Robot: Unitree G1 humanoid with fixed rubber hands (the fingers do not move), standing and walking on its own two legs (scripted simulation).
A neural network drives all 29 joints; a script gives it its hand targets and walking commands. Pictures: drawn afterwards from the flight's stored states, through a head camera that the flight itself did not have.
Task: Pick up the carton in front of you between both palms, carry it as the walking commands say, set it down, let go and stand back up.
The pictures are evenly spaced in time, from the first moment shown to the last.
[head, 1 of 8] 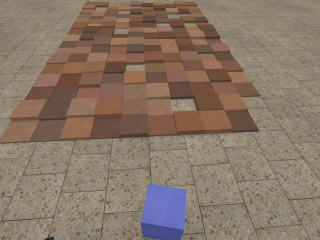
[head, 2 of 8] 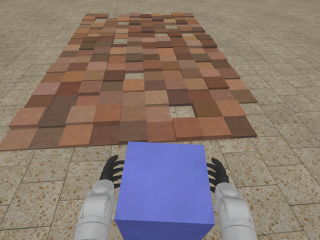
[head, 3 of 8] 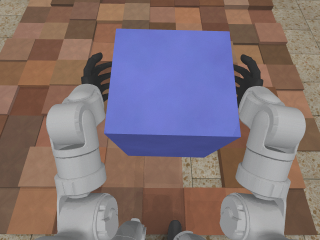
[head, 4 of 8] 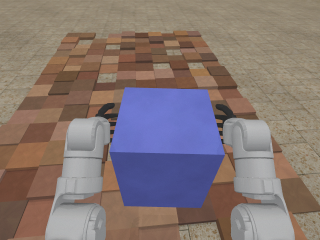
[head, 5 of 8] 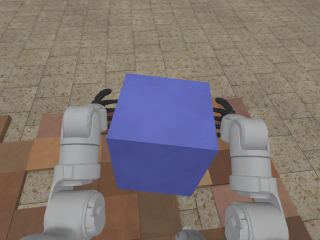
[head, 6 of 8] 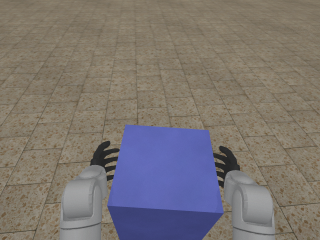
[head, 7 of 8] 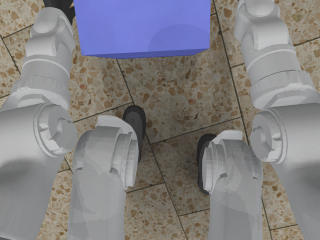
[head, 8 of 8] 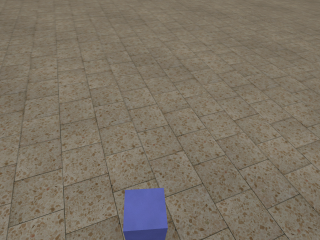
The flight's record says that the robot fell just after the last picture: no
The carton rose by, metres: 0.79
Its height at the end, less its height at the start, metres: +0.00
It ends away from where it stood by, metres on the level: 6.30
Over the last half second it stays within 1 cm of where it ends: yes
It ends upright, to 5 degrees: yes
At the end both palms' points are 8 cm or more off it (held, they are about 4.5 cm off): yes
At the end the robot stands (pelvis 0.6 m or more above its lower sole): yes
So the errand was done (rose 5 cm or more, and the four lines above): yes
